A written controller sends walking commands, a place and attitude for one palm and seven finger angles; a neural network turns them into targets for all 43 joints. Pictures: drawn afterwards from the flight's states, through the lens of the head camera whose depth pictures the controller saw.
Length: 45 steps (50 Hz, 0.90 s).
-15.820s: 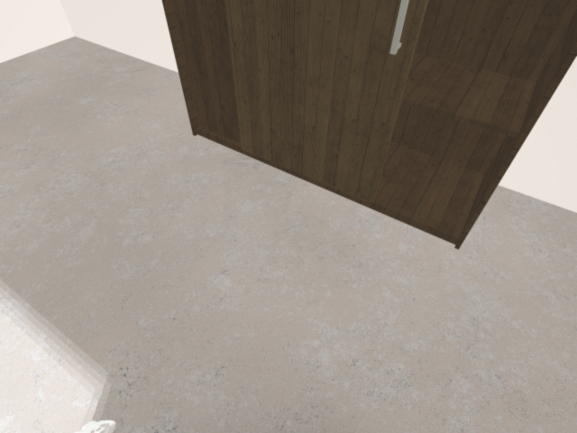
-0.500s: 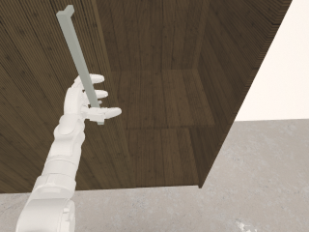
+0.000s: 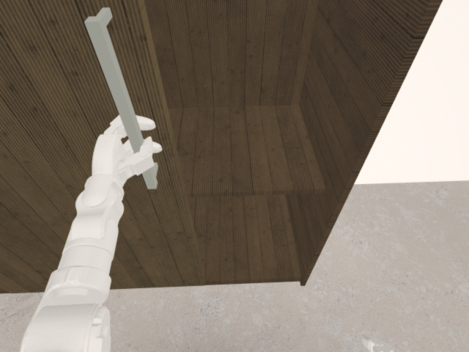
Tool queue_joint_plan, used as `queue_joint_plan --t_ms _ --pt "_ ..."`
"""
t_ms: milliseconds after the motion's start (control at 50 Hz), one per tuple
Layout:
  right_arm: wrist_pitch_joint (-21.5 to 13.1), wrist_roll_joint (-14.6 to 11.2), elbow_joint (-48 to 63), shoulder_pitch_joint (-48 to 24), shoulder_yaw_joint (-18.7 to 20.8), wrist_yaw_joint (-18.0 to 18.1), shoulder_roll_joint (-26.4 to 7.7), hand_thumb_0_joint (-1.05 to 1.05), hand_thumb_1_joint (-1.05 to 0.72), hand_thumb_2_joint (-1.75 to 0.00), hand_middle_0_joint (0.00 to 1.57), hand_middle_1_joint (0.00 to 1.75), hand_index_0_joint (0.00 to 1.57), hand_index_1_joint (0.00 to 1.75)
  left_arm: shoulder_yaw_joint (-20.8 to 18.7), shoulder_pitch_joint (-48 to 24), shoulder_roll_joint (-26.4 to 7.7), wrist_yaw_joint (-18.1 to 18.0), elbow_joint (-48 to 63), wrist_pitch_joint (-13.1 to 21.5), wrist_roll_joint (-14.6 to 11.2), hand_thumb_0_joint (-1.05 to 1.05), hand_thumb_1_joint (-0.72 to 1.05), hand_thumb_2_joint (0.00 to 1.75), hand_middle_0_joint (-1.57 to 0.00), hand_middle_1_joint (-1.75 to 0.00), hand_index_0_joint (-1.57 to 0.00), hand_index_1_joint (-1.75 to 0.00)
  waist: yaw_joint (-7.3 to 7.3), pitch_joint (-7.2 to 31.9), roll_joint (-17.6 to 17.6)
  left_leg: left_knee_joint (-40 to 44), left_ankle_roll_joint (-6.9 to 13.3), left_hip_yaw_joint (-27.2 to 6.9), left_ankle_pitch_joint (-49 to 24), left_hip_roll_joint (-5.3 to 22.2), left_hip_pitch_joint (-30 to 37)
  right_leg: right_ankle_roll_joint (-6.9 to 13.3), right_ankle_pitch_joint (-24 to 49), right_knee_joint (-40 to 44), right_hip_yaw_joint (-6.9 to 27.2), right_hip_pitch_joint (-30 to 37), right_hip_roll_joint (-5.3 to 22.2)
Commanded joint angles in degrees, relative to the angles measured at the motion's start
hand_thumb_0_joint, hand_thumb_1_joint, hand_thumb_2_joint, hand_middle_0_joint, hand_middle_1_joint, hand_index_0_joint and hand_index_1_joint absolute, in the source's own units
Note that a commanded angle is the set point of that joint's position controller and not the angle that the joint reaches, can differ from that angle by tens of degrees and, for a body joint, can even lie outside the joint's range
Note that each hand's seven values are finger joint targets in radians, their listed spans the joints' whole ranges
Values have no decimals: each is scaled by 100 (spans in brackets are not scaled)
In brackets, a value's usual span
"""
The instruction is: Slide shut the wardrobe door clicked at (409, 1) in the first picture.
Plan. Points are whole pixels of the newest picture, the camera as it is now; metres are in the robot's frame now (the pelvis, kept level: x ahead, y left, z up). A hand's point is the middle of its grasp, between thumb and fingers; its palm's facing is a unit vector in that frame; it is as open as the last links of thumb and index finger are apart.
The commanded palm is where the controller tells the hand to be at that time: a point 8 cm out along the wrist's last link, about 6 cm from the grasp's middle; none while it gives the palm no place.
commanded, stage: grip the handle and tug to test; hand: left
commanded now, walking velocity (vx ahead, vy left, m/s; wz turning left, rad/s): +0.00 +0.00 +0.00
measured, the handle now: (133, 116) +0.46 +0.18 +0.18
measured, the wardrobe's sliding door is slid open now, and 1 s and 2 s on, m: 0.41 0.41 0.41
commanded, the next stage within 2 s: tug the door sideways, standing still in 0.62 s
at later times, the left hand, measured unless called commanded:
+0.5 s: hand (148, 157) +0.41 +0.16 +0.13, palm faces +0.04 -1.00 -0.01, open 5.4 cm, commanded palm +0.36 +0.21 +0.13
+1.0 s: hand (149, 157) +0.41 +0.15 +0.13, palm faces +0.11 -0.99 +0.00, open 5.6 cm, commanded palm +0.38 +0.17 +0.13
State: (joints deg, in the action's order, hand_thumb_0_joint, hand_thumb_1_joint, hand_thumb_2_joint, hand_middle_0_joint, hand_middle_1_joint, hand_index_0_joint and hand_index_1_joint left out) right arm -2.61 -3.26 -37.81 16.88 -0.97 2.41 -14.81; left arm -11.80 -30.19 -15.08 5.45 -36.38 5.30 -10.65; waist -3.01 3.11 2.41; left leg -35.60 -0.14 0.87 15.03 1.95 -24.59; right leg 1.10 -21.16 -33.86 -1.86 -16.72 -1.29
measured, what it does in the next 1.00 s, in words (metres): stands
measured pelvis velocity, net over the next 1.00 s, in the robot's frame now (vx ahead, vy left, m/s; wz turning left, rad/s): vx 0.04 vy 0.01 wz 0.01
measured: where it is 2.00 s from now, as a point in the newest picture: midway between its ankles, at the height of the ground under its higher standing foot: outside the picture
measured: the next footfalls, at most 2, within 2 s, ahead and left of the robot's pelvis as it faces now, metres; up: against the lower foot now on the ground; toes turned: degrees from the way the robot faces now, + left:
none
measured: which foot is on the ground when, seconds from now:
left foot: down 0.00-1.00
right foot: down 0.00-1.00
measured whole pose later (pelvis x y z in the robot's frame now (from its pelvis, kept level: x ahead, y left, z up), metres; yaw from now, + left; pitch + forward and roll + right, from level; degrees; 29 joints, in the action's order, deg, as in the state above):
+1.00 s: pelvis +0.04 +0.01 +0.00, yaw +1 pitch +4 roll +0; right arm -2.5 -2.2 -36.7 13.1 0.1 1.6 -14.2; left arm -7.0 -18.8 -9.1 -2.1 -15.5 -3.3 -9.2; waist -0.2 4.0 2.6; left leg -33.9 0.2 0.6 17.1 0.7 -21.1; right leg 0.5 -22.1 -31.4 -3.0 -12.7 0.1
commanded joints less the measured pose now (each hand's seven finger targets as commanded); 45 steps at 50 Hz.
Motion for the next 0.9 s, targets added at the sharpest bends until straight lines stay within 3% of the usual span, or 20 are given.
queue_joint_plan --t_ms 0,40,80,140,200,240,280,320,360,400,520,560,600,680,720,740,780,800,860,880 --pt "-246 15 718 -163 294 6 -698 0 -90 -90 20 30 20 30 -367 -2405 -1229 -149 1405 459 23 0 90 90 -45 -140 -45 -140 11 1646 -90 198 237 -81 -1289 -205 1583 -45 2149 481 60 -256 -73" --pt "-252 15 737 -159 296 1 -715 0 -90 -90 20 30 20 30 -401 -2295 -1225 -137 1390 447 -13 0 90 90 -45 -140 -45 -140 14 1668 -291 202 245 -67 -1304 -205 1527 -62 2242 483 60 -178 -78" --pt "-210 11 731 -172 277 17 -730 0 -90 -90 20 30 20 30 -511 -2297 -1391 -142 1282 440 7 0 90 90 -45 -140 -45 -140 7 1537 -293 223 252 -40 -1198 -209 1386 -71 2201 511 87 -148 -64" --pt "-229 9 773 -197 283 9 -701 0 -90 -90 20 30 20 30 -409 -2276 -1236 -103 1441 462 -24 0 90 90 -45 -140 -45 -140 33 1655 -77 221 236 -39 -1298 -206 1539 -50 2236 480 69 -156 -73" --pt "-230 18 814 -224 286 3 -706 0 -90 -90 20 30 20 30 -618 -1917 -1402 -116 1491 452 -55 0 90 90 -45 -140 -45 -140 126 1664 -150 234 243 -21 -1317 -207 1473 -60 2327 501 89 -25 -73" --pt "-237 5 866 -268 276 -3 -689 0 -90 -90 20 30 20 30 -503 -1891 -1280 -87 1649 453 -70 0 90 90 -45 -140 -45 -140 119 1632 -139 269 231 -23 -1343 -203 1469 -49 2353 479 65 7 -78" --pt "-238 8 906 -281 285 -14 -703 0 -90 -90 20 30 20 30 -584 -1481 -1294 -98 1718 434 -85 0 90 90 -45 -140 -45 -140 176 1675 -244 279 244 -1 -1388 -199 1464 -55 2424 490 54 98 -77" --pt "-253 3 957 -330 287 -24 -681 0 -90 -90 20 30 20 30 -494 -1426 -1192 -91 1998 412 -101 0 90 90 -45 -140 -45 -140 185 1706 -48 278 235 15 -1531 -201 1546 -48 2568 469 61 129 -74" --pt "-238 19 969 -314 296 -29 -704 0 -90 -90 20 30 20 30 -652 -1051 -1363 -107 2067 374 -81 0 90 90 -45 -140 -45 -140 263 1704 -149 287 230 7 -1679 -191 1490 -25 2720 455 36 328 -70" --pt "-269 7 1054 -371 319 -57 -656 0 -90 -90 20 30 20 30 -441 -832 -1044 -92 2434 348 -102 0 90 90 -45 -140 -45 -140 248 1812 -97 279 230 40 -1882 -179 1674 -48 2915 421 15 277 -84" --pt "-272 0 1153 -445 345 -85 -651 0 -90 -90 20 30 20 30 -601 -3 -1099 -108 3041 103 -170 0 90 90 -45 -140 -45 -140 335 1789 -135 274 223 103 -2410 -158 1746 -74 3560 402 6 512 -69" --pt "-268 11 1217 -493 345 -93 -631 0 -90 -90 20 30 20 30 -643 502 -1068 -100 3293 28 -193 0 90 90 -45 -140 -45 -140 430 1869 -138 271 222 121 -2703 -157 1775 -62 3868 383 -14 747 -44" --pt "-279 -2 1292 -566 331 -114 -577 0 -90 -90 20 30 20 30 -440 706 -837 -91 3780 -22 -210 0 90 90 -45 -140 -45 -140 409 1924 92 264 208 128 -3042 -137 1948 -82 4052 354 -29 715 -30" --pt "-277 18 1337 -624 344 -110 -578 0 -90 -90 20 30 20 30 -745 1392 -1007 -162 4122 -146 -272 0 90 90 -45 -140 -45 -140 476 1939 -219 285 211 176 -3242 -120 1900 -137 4589 349 -38 977 8" --pt "-264 10 1270 -654 313 -92 -559 0 -90 -90 20 30 20 30 -420 795 -793 -165 4255 -202 -241 0 90 90 -45 -140 -45 -140 326 1718 23 283 192 165 -3237 -118 1957 -125 4382 378 -53 740 -6" --pt "-261 17 1150 -610 316 -72 -579 0 -90 -90 20 30 20 30 -251 197 -705 -203 4103 -236 -200 0 90 90 -45 -140 -45 -140 159 1527 -30 269 186 110 -3103 -95 2010 -118 4080 416 -70 469 -39" --pt "-247 40 984 -542 339 -36 -605 0 -90 -90 20 30 20 30 -68 -655 -613 -332 3873 -259 -92 0 90 90 -45 -140 -45 -140 1 1408 -1 228 183 38 -2931 -88 2101 -96 3683 457 -74 158 -60" --pt "-254 46 964 -543 347 -34 -577 0 -90 -90 20 30 20 30 175 -781 -301 -372 3823 -296 -79 0 90 90 -45 -140 -45 -140 -13 1469 216 187 183 24 -2949 -108 2230 -86 3568 472 -68 28 -51" --pt "-261 82 863 -463 349 -48 -571 0 -90 -90 20 30 20 30 685 -1038 173 -474 3775 -357 11 0 90 90 -45 -140 -45 -140 -81 1772 14 94 180 -103 -3181 -107 2413 -66 3557 434 -107 29 -30" --pt "-260 77 844 -464 377 -51 -576 0 -90 -90 20 30 20 30 709 -1052 172 -494 3715 -368 69 0 90 90 -45 -140 -45 -140 -75 1844 -15 71 181 -120 -3282 -88 2490 -72 3626 396 -104 -23 -29"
